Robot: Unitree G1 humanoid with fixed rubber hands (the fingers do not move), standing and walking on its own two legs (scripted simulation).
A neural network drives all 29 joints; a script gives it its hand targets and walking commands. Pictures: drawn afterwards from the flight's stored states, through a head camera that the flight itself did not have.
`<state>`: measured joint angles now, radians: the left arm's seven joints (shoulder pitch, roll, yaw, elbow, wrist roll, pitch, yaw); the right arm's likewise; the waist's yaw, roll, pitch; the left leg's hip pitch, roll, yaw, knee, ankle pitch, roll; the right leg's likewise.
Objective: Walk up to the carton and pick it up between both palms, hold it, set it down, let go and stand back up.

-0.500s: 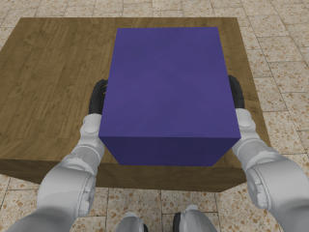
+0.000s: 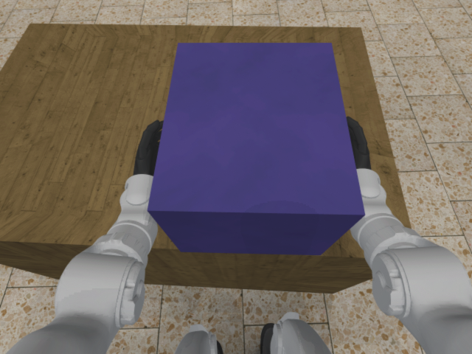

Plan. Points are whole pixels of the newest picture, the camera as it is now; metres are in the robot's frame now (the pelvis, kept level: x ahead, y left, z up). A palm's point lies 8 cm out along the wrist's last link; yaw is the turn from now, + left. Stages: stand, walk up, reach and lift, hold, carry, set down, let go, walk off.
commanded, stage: reach and lift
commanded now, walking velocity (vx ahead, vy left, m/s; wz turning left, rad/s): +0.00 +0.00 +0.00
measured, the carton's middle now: (251, 153) +0.47 -0.03 +0.00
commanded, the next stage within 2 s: none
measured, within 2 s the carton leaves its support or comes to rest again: leaves its support in 1.36 s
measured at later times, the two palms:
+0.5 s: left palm (146, 171) +0.44 +0.15 +0.01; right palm (354, 163) +0.43 -0.21 +0.01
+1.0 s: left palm (142, 180) +0.42 +0.16 +0.01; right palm (354, 171) +0.41 -0.20 +0.01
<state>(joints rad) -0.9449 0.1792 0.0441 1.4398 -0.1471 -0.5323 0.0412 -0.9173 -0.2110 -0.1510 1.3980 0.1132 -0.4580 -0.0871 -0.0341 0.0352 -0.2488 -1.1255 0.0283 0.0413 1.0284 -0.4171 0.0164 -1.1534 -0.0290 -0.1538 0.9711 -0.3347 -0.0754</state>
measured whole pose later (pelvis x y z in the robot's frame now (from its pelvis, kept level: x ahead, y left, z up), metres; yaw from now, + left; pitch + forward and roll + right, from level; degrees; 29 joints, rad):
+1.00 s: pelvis +0.03 +0.01 +0.05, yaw -1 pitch +30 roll -2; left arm -0.71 0.09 0.19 1.34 0.02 -0.75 0.06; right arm -0.73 -0.18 -0.29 1.40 -0.13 -0.74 -0.10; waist -0.01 0.05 -0.19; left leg -0.90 0.04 0.04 0.68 -0.30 0.02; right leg -0.90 0.02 -0.15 0.56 -0.18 -0.05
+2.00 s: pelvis +0.03 +0.03 +0.08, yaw +1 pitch +9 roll -2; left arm -0.59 0.09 0.04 0.96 -0.11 -0.18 0.12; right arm -0.58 -0.20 -0.09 0.93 0.14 -0.11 -0.08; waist -0.07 0.03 -0.17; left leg -0.41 -0.01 0.03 0.50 -0.25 0.04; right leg -0.40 -0.01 -0.15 0.40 -0.15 -0.02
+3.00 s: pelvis +0.03 +0.03 +0.09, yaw +0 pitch -1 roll -1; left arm -0.38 0.03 0.19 0.10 0.06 0.50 0.00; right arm -0.40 -0.13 -0.10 0.40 0.16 0.28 -0.11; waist -0.05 -0.03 -0.02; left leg -0.12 -0.01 0.06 0.36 -0.21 0.04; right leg -0.14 0.00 -0.12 0.28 -0.11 -0.02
